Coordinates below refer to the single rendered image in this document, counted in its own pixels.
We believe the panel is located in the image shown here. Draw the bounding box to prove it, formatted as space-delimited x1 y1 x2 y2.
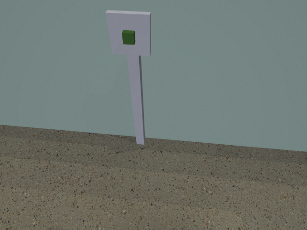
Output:
105 10 151 145

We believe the button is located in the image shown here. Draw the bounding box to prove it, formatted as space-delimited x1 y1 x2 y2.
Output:
122 30 135 45

